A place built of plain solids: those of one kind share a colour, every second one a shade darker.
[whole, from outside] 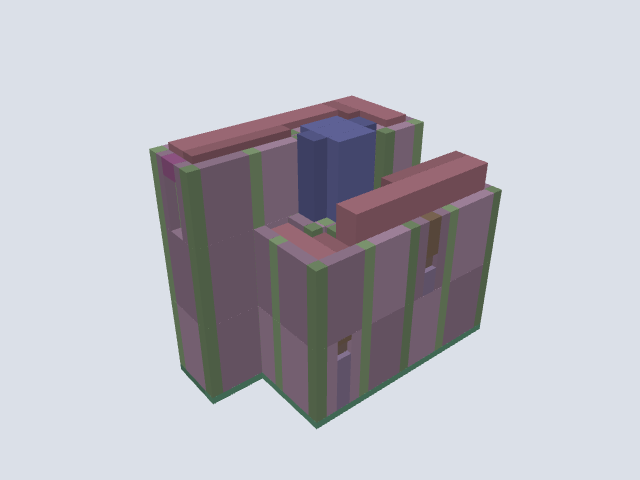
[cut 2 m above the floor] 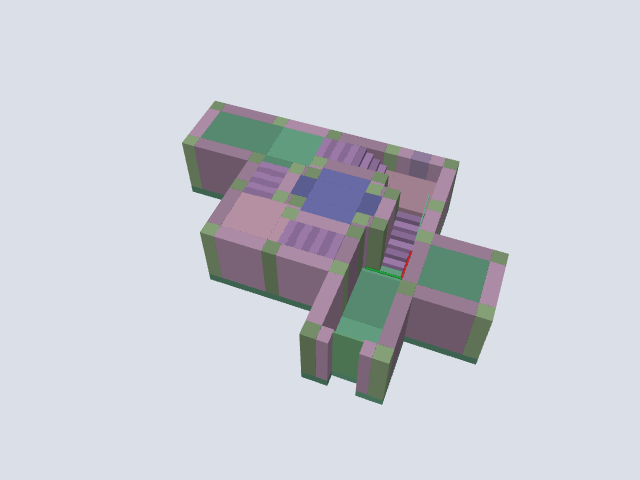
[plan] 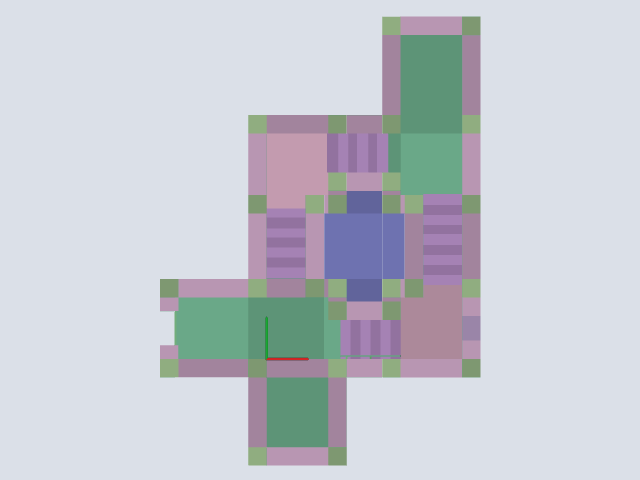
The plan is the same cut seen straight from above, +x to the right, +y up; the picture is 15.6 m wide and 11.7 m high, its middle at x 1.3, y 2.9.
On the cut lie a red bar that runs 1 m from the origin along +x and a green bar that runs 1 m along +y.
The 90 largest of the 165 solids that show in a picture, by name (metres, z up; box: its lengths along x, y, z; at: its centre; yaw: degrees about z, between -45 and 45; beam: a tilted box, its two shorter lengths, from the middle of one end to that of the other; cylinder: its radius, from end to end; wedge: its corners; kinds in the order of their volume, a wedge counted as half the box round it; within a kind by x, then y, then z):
{
 "wall_1": {"box": [1.7, 0.45, 3.08], "at": [-1.3, -0.23, 1.54]},
 "wall_2": {"box": [1.7, 0.45, 3.08], "at": [-1.3, 1.73, 1.54]},
 "wall_3": {"box": [0.45, 1.7, 3.08], "at": [-0.23, -1.3, 1.54]},
 "wall_4": {"box": [0.45, 1.6, 3.08], "at": [-0.23, 2.75, 1.54]},
 "wall_5": {"box": [0.45, 1.5, 3.08], "at": [-0.23, 4.75, 1.54]},
 "wall_6": {"box": [0.95, 0.45, 3.08], "at": [0.47, 1.73, 1.54]},
 "wall_7": {"box": [1.5, 0.45, 3.08], "at": [0.75, -2.38, 1.54]},
 "wall_8": {"box": [1.5, 0.45, 3.08], "at": [0.75, -2.38, 4.62]},
 "wall_9": {"box": [1.5, 0.45, 3.08], "at": [0.75, -0.23, 1.54]},
 "wall_10": {"box": [1.5, 0.45, 3.08], "at": [0.75, 5.72, 1.54]},
 "wall_11": {"box": [0.45, 1.6, 3.08], "at": [1.18, 2.75, 1.54]},
 "wall_12": {"box": [0.45, 1.7, 3.08], "at": [1.73, -1.3, 1.54]},
 "wall_13": {"box": [0.45, 1.7, 3.08], "at": [1.73, -1.3, 4.62]},
 "wall_14": {"box": [0.45, 1.7, 2.61], "at": [1.73, -1.3, 7.46]},
 "wall_15": {"box": [0.45, 0.95, 3.08], "at": [1.73, 0.47, 4.62]},
 "wall_16": {"box": [0.45, 1.5, 2.61], "at": [1.73, 0.75, 7.46]},
 "wall_17": {"box": [0.86, 0.45, 3.08], "at": [2.38, -0.23, 1.54]},
 "wall_18": {"box": [0.86, 0.45, 3.08], "at": [2.38, -0.23, 4.62]},
 "wall_19": {"box": [0.86, 0.45, 3.08], "at": [2.38, 1.18, 1.54]},
 "wall_20": {"box": [0.86, 0.45, 3.08], "at": [2.38, 1.18, 4.62]},
 "wall_21": {"box": [0.86, 0.45, 3.08], "at": [2.38, 4.32, 1.54]},
 "wall_22": {"box": [0.86, 0.45, 3.08], "at": [2.38, 5.72, 1.54]},
 "wall_23": {"box": [0.45, 0.95, 2.61], "at": [3.04, 5.02, 7.46]},
 "wall_24": {"box": [0.45, 1.95, 3.08], "at": [3.04, 6.92, 1.54]},
 "wall_25": {"box": [0.45, 1.6, 3.08], "at": [3.59, 2.75, 1.54]},
 "wall_26": {"box": [1.5, 0.45, 3.08], "at": [4.01, -0.23, 1.54]},
 "wall_27": {"box": [1.5, 0.45, 3.08], "at": [4.01, -0.23, 4.62]},
 "wall_28": {"box": [1.5, 0.45, 3.08], "at": [4.01, 8.12, 1.54]},
 "wall_29": {"box": [0.45, 1.5, 3.08], "at": [4.99, 0.75, 4.62]},
 "wall_30": {"box": [0.45, 1.6, 3.08], "at": [4.99, 2.75, 1.54]},
 "wall_31": {"box": [0.45, 1.6, 3.08], "at": [4.99, 2.75, 4.62]},
 "wall_32": {"box": [0.45, 1.5, 3.08], "at": [4.99, 4.75, 1.54]},
 "wall_33": {"box": [0.45, 1.95, 3.08], "at": [4.99, 6.92, 1.54]},
 "wall_34": {"box": [0.45, 1.95, 3.08], "at": [4.99, 6.92, 4.62]},
 "floor_slab_1": {"box": [1.8, 2.4, 0.3], "at": [-1.35, 0.75, -0.15]},
 "floor_slab_2": {"box": [1.85, 8.55, 0.3], "at": [0.47, 1.67, -0.15]},
 "floor_slab_3": {"box": [1.5, 1.7, 6.15], "at": [0.75, -1.3, 3.08]},
 "floor_slab_4": {"box": [0.55, 4.55, 0.3], "at": [1.68, -0.33, -0.15]},
 "floor_slab_5": {"box": [0.55, 4.8, 0.3], "at": [3.09, 5.95, -0.15]},
 "floor_slab_6": {"box": [0.33, 0.95, 3.08], "at": [3.1, 5.02, 1.54]},
 "floor_slab_7": {"box": [1.5, 1.5, 3.08], "at": [4.01, 4.75, 1.54]},
 "floor_slab_8": {"box": [1.5, 2.4, 3.08], "at": [4.01, 6.7, 1.54]},
 "floor_slab_9": {"box": [1.85, 8.8, 0.3], "at": [4.29, 3.95, -0.15]},
 "core_fill_1": {"box": [0.55, 1.6, 9.01], "at": [1.68, 2.75, 4.5]},
 "core_fill_2": {"box": [0.86, 0.55, 9.01], "at": [2.38, 1.68, 4.5]},
 "core_fill_3": {"box": [0.86, 1.6, 9.01], "at": [2.38, 2.75, 4.5]},
 "core_fill_4": {"box": [0.86, 0.55, 9.01], "at": [2.38, 3.82, 4.5]},
 "core_fill_5": {"box": [0.55, 1.6, 9.01], "at": [3.09, 2.75, 4.5]},
 "roof_slab_1": {"box": [0.95, 6.15, 0.25], "at": [0.47, 0.92, 8.88]},
 "roof_slab_2": {"box": [1.5, 0.55, 2.06], "at": [0.75, 4.27, 7.98]},
 "roof_slab_3": {"box": [2.81, 0.95, 2.06], "at": [1.41, 5.02, 7.98]},
 "roof_slab_4": {"box": [2.81, 0.95, 2.06], "at": [3.36, 0.47, 4.9]},
 "roof_slab_5": {"box": [0.55, 3.9, 1.52], "at": [3.54, 5.95, 6.44]},
 "roof_slab_6": {"box": [1.5, 0.55, 2.06], "at": [4.01, 1.23, 4.9]},
 "roof_slab_7": {"box": [0.95, 6.4, 1.52], "at": [4.29, 4.7, 6.44]},
 "tread_slab_1": {"box": [0.95, 0.27, 5.61], "at": [0.47, 2.1, 2.81]},
 "tread_slab_2": {"box": [0.95, 0.27, 5.43], "at": [0.47, 2.34, 2.71]},
 "tread_slab_3": {"box": [0.95, 0.27, 5.25], "at": [0.47, 2.58, 2.62]},
 "tread_slab_4": {"box": [0.95, 0.27, 5.07], "at": [0.47, 2.83, 2.53]},
 "tread_slab_5": {"box": [0.95, 0.27, 4.89], "at": [0.47, 3.07, 2.44]},
 "tread_slab_6": {"box": [0.95, 0.27, 4.71], "at": [0.47, 3.31, 2.35]},
 "tread_slab_7": {"box": [0.95, 0.27, 4.53], "at": [0.47, 3.56, 2.26]},
 "tread_slab_8": {"box": [0.27, 0.95, 4.16], "at": [1.61, 5.02, 2.08]},
 "tread_slab_9": {"box": [0.27, 0.95, 3.98], "at": [1.85, 5.02, 1.99]},
 "tread_slab_10": {"box": [0.27, 0.95, 3.8], "at": [2.1, 5.02, 1.9]},
 "tread_slab_11": {"box": [0.27, 0.95, 3.62], "at": [2.34, 5.02, 1.81]},
 "tread_slab_12": {"box": [0.27, 0.95, 3.44], "at": [2.58, 5.02, 1.72]},
 "tread_slab_13": {"box": [0.27, 0.95, 3.26], "at": [2.83, 5.02, 1.63]},
 "tread_slab_14": {"box": [0.95, 0.27, 2.53], "at": [4.29, 3.4, 1.27]},
 "tread_slab_15": {"box": [0.95, 0.27, 2.72], "at": [4.29, 3.65, 1.36]},
 "tread_slab_16": {"box": [0.95, 0.27, 2.9], "at": [4.29, 3.89, 1.45]},
 "landing_slab_1": {"box": [0.95, 0.33, 4.34], "at": [0.47, 3.83, 2.17]},
 "landing_slab_2": {"box": [1.5, 1.5, 4.34], "at": [0.75, 4.75, 2.17]},
 "landing_slab_3": {"box": [1.5, 1.5, 1.27], "at": [4.01, 0.75, 0.63]},
 "wallpost_1": {"box": [0.45, 0.45, 3.08], "at": [-2.38, -0.23, 1.54]},
 "wallpost_2": {"box": [0.45, 0.45, 3.08], "at": [-2.38, 1.73, 1.54]},
 "wallpost_3": {"box": [0.45, 0.45, 3.08], "at": [-0.23, -2.38, 1.54]},
 "wallpost_4": {"box": [0.45, 0.45, 3.08], "at": [-0.23, -0.23, 1.54]},
 "wallpost_5": {"box": [0.45, 0.45, 3.08], "at": [-0.23, 1.73, 1.54]},
 "wallpost_6": {"box": [0.45, 0.45, 3.08], "at": [-0.23, 3.77, 1.54]},
 "wallpost_7": {"box": [0.45, 0.45, 3.08], "at": [-0.23, 5.72, 1.54]},
 "wallpost_8": {"box": [0.45, 0.45, 3.08], "at": [1.18, 1.73, 1.54]},
 "wallpost_9": {"box": [0.45, 0.45, 3.08], "at": [1.18, 3.77, 1.54]},
 "wallpost_10": {"box": [0.45, 0.45, 3.08], "at": [1.73, -2.38, 1.54]},
 "wallpost_11": {"box": [0.45, 0.45, 3.08], "at": [1.73, -0.23, 1.54]},
 "wallpost_12": {"box": [0.45, 0.45, 3.08], "at": [1.73, 1.18, 1.54]},
 "wallpost_13": {"box": [0.45, 0.45, 3.08], "at": [1.73, 1.73, 1.54]},
 "wallpost_14": {"box": [0.45, 0.45, 3.08], "at": [1.73, 3.77, 1.54]},
 "wallpost_15": {"box": [0.45, 0.45, 3.08], "at": [1.73, 4.32, 1.54]},
 "wallpost_16": {"box": [0.45, 0.45, 3.08], "at": [1.73, 5.72, 1.54]}
}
